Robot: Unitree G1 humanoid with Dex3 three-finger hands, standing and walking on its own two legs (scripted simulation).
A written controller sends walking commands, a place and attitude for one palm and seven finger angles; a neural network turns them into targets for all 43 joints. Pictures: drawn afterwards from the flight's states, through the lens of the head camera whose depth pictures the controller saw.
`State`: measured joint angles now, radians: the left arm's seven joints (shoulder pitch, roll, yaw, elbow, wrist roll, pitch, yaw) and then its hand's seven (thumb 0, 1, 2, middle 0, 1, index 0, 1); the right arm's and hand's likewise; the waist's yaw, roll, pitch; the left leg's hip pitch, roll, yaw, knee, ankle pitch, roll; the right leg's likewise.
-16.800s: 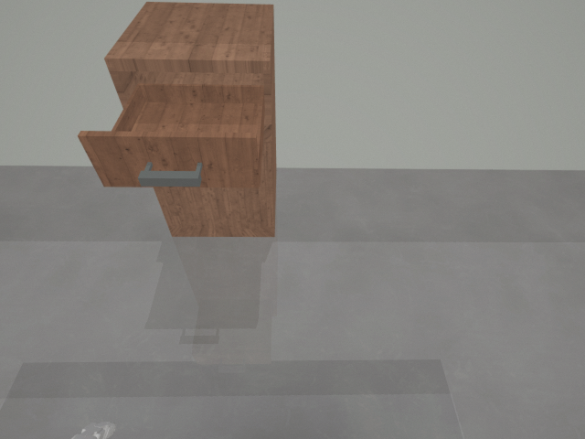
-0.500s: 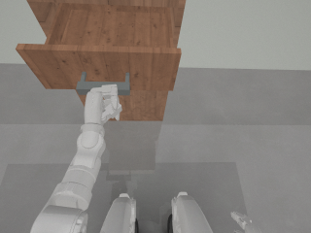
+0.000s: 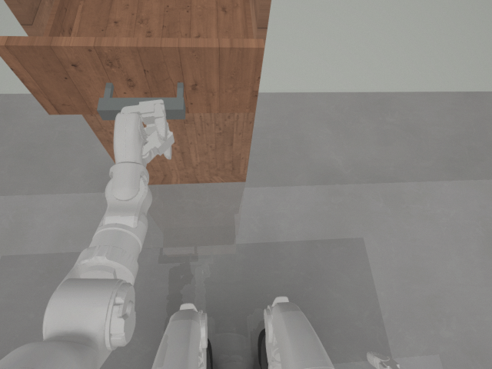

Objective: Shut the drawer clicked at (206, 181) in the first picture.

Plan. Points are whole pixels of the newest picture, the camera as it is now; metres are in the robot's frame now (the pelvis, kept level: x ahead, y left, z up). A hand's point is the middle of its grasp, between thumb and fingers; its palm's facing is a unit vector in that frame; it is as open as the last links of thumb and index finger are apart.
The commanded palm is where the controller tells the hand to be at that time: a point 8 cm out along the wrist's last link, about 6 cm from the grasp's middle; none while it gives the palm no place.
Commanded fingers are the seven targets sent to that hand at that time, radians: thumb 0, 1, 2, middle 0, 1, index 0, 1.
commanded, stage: push the drawer shut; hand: left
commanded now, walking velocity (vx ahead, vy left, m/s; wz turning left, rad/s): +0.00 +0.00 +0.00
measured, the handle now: (144, 98) +0.56 +0.15 +0.03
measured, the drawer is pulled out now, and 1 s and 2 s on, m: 0.13 0.00 0.00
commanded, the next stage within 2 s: pull the fist back off the drawer in 1.30 s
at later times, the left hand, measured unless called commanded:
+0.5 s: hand (170, 105) +0.54 +0.10 +0.03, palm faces +0.00 -1.00 -0.04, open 2.9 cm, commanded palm +0.53 +0.14 +0.03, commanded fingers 0.00 0.90 0.90 -1.40 -1.60 -1.40 -1.60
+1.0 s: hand (170, 78) +0.60 +0.10 +0.04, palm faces +0.00 -1.00 -0.02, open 2.9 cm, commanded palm +0.59 +0.12 +0.03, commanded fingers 0.00 0.90 0.90 -1.40 -1.60 -1.40 -1.60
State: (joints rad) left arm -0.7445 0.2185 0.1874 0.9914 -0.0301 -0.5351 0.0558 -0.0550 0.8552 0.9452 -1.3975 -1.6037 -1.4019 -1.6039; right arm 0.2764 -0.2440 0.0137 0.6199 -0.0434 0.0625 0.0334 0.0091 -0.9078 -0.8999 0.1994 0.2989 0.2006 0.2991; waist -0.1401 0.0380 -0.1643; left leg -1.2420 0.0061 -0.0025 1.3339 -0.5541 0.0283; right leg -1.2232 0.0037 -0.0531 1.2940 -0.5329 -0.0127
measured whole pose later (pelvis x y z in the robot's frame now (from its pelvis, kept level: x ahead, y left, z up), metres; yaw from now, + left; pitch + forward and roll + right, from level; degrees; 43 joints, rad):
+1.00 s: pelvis +0.00 +0.02 -0.03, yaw -3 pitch +34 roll -6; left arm -1.24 0.49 0.34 1.29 0.08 -0.41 0.03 -0.04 0.82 0.92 -1.40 -1.60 -1.40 -1.60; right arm 0.38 -0.24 0.07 0.62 -0.09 0.09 0.07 0.00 -0.91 -0.90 0.20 0.30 0.20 0.30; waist -0.29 0.07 -0.14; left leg -1.47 0.03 -0.03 1.44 -0.57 0.05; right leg -1.42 0.03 -0.08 1.34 -0.52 0.00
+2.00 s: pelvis -0.01 +0.01 -0.03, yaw -4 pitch +35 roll -6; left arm -1.22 0.53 0.38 1.23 0.08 -0.31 0.03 0.00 0.88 0.91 -1.40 -1.60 -1.40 -1.60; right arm 0.41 -0.24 0.09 0.60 -0.08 0.05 0.08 0.01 -0.91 -0.90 0.20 0.30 0.20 0.30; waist -0.30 0.08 -0.13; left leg -1.50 0.04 -0.03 1.45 -0.56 0.05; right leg -1.45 0.04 -0.07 1.34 -0.50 0.00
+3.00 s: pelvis +0.04 +0.00 +0.12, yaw +0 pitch +2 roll -1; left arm 0.09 0.30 0.09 0.04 -0.07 -0.05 0.10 0.02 0.90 0.90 -1.40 -1.60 -1.40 -1.60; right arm 0.22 -0.22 0.06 0.49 0.05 0.06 -0.08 0.01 -0.91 -0.90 0.20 0.30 0.20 0.30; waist 0.01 0.05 -0.06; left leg -0.35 0.00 0.02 0.67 -0.37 0.03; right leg -0.34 0.01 -0.01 0.64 -0.34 0.00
